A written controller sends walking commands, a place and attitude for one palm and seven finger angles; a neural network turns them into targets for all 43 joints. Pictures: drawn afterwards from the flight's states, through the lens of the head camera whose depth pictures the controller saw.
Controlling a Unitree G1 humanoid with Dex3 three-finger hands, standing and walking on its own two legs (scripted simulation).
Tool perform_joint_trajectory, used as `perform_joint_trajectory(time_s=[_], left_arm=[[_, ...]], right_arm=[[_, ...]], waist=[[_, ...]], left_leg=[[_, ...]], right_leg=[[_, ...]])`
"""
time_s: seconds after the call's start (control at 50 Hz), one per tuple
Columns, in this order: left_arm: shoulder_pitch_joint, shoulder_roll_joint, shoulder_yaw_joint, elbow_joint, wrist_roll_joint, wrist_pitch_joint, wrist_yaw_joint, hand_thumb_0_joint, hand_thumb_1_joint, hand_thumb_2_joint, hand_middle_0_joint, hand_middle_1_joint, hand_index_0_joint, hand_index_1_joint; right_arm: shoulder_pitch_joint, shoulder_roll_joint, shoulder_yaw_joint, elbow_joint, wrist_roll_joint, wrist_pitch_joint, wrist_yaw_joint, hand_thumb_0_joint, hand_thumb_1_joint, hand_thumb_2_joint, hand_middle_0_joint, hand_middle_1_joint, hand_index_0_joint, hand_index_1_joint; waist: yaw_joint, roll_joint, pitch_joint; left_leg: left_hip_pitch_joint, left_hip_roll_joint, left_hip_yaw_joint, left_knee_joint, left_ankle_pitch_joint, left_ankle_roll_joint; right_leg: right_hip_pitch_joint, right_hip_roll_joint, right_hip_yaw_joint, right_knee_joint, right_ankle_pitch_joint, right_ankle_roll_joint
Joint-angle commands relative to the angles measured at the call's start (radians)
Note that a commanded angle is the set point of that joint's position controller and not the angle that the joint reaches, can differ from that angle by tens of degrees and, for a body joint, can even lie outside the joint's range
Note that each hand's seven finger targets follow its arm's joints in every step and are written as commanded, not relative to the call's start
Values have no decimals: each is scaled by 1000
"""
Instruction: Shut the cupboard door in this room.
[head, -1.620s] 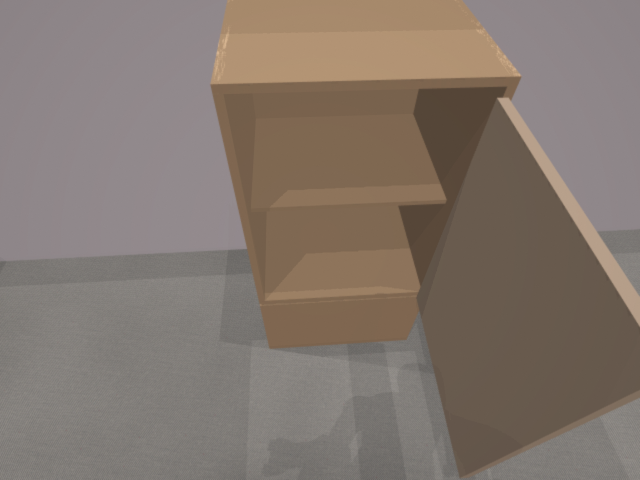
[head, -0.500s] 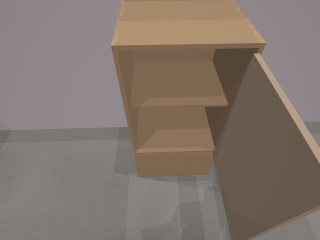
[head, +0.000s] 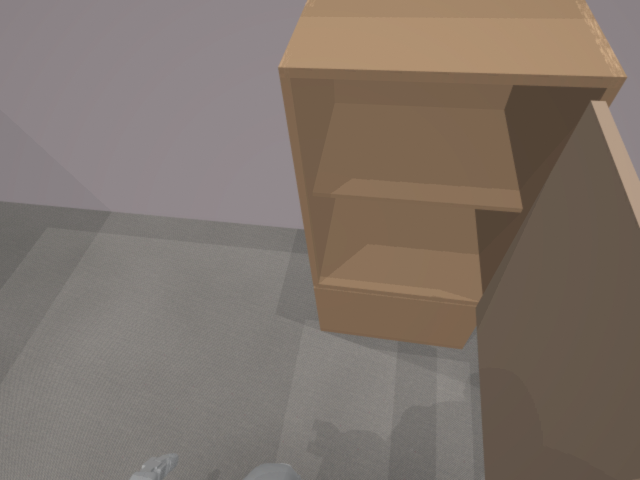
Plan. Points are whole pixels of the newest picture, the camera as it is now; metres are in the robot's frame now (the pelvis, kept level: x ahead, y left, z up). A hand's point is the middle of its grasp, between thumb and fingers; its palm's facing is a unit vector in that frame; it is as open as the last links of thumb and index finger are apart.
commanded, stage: turn or walk to find it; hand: left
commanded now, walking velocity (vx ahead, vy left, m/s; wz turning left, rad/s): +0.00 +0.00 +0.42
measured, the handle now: out of the picture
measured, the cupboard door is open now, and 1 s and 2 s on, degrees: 89 89 89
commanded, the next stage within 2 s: stand and wait in 1.30 s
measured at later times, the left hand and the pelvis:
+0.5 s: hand out of the picture +0.00 +0.24 -0.16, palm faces +0.25 -0.93 -0.27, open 7.4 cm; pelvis +0.01 +0.02 +0.00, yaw +13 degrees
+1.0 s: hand out of the picture -0.03 +0.21 -0.16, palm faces +0.47 -0.84 -0.27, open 7.4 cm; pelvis +0.02 +0.01 +0.00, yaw +27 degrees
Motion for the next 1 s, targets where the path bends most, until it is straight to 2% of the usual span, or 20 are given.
perform_joint_trajectory(time_s=[0.0,0.16,0.2,0.24,0.26,0.28,0.3,0.34,0.4,0.52,0.58,0.6,0.62,0.64,0.66,0.7,0.76,0.9,0.94,0.98], left_arm=[[36,176,40,-66,6,-15,15,0,900,900,-200,-300,-200,-300],[129,232,54,-25,15,-3,16,0,900,900,-200,-300,-200,-300],[123,236,59,-17,12,3,16,0,900,900,-200,-300,-200,-300],[103,233,60,-9,0,9,12,0,900,900,-200,-300,-200,-300],[108,196,55,-20,-5,15,5,0,900,900,-200,-300,-200,-300],[101,121,39,-62,-9,22,-4,0,900,900,-200,-300,-200,-300],[59,130,32,-85,3,30,-1,0,900,900,-200,-300,-200,-300],[20,132,43,-48,2,31,-3,0,900,900,-200,-300,-200,-300],[82,119,41,-3,0,34,-13,0,900,900,-200,-300,-200,-300],[50,90,31,-30,-5,31,-5,0,900,900,-200,-300,-200,-300],[128,101,37,-23,-7,14,0,0,900,900,-200,-300,-200,-300],[162,130,44,-21,-5,4,5,0,900,900,-200,-300,-200,-300],[188,216,60,-18,10,-7,15,0,900,900,-200,-300,-200,-300],[196,282,70,-32,11,-6,12,0,900,900,-200,-300,-200,-300],[180,236,67,-32,4,-11,20,0,900,900,-200,-300,-200,-300],[87,182,52,-53,6,-13,18,0,900,900,-200,-300,-200,-300],[73,173,49,-61,13,-20,19,0,900,900,-200,-300,-200,-300],[137,234,65,-26,16,-4,13,0,900,900,-200,-300,-200,-300],[132,237,68,-19,13,1,13,0,900,900,-200,-300,-200,-300],[112,227,69,-16,1,7,9,0,900,900,-200,-300,-200,-300]], right_arm=[[5,-52,-6,-74,5,-10,13,0,-900,-900,200,300,200,300],[-92,-29,10,-93,12,-13,22,0,-900,-900,200,300,200,300],[-55,-32,12,-80,12,-19,17,0,-900,-900,200,300,200,300],[32,-60,8,-59,7,-27,12,0,-900,-900,200,300,200,300],[77,-120,-5,-60,-1,-33,10,0,-900,-900,200,300,200,300],[112,-218,-25,-68,-8,-34,4,0,-900,-900,200,300,200,300],[136,-230,-30,-68,0,-28,-1,0,-900,-900,200,300,200,300],[60,-158,-10,-64,0,-37,-18,0,-900,-900,200,300,200,300],[-20,-131,4,-93,1,-46,-18,0,-900,-900,200,300,200,300],[1,-150,-10,-89,-7,-33,-13,0,-900,-900,200,300,200,300],[-33,-139,-12,-104,0,-31,-9,0,-900,-900,200,300,200,300],[-38,-114,-12,-112,7,-33,-5,0,-900,-900,200,300,200,300],[-25,-53,-4,-129,17,-36,1,0,-900,-900,200,300,200,300],[-39,-43,-10,-155,10,-35,-1,0,-900,-900,200,300,200,300],[-56,-67,-18,-143,1,-21,-4,0,-900,-900,200,300,200,300],[-43,-51,-19,-109,2,-13,8,0,-900,-900,200,300,200,300],[-52,-32,-12,-103,7,-9,23,0,-900,-900,200,300,200,300],[-130,-18,6,-129,12,-17,27,0,-900,-900,200,300,200,300],[-98,-29,8,-122,11,-23,22,0,-900,-900,200,300,200,300],[-11,-69,-1,-101,3,-32,19,0,-900,-900,200,300,200,300]], waist=[[1,-198,-72],[57,-219,-106],[45,-219,-123],[-4,-192,-147],[-24,-30,-171],[-35,259,-143],[-55,170,-144],[-20,188,-113],[25,78,-108],[1,84,-99],[46,60,-124],[61,0,-139],[64,-237,-160],[76,-317,-144],[71,-306,-134],[23,-200,-63],[20,-198,-67],[72,-244,-106],[56,-233,-131],[2,-154,-164]], left_leg=[[-91,59,50,167,69,-22],[33,51,135,-224,46,-8],[94,43,157,-347,93,-1],[251,49,160,-555,276,13],[374,154,13,-621,433,63],[438,394,-303,-675,725,205],[385,454,-330,-688,657,282],[308,339,-236,-695,563,235],[241,257,-122,-695,571,199],[230,253,-178,-662,542,206],[167,208,-168,-565,583,157],[105,156,-137,-492,486,112],[-72,29,-7,-307,217,41],[-136,-22,51,-94,-111,4],[-128,13,-10,69,-96,5],[-148,45,10,203,22,-15],[-99,52,63,103,59,-30],[24,40,153,-258,62,-14],[100,33,165,-383,127,-5],[283,53,149,-602,335,15]], right_leg=[[111,-259,123,-230,562,-123],[194,-297,62,-182,622,-129],[198,-289,35,-133,631,-105],[126,-265,-25,-14,524,-45],[-17,-191,-75,163,312,12],[-292,-58,-93,371,-271,78],[-327,-62,2,520,-339,65],[-342,-76,86,595,-184,64],[-243,-60,61,511,-89,82],[-128,-3,30,214,-129,78],[43,17,22,-41,44,75],[153,-29,64,-173,149,69],[284,-247,306,-247,284,0],[230,-448,434,-271,416,-132],[169,-425,408,-267,503,-164],[130,-318,226,-232,548,-143],[135,-278,96,-225,563,-124],[211,-294,37,-160,633,-112],[201,-290,21,-107,628,-87],[109,-260,-42,63,508,-19]])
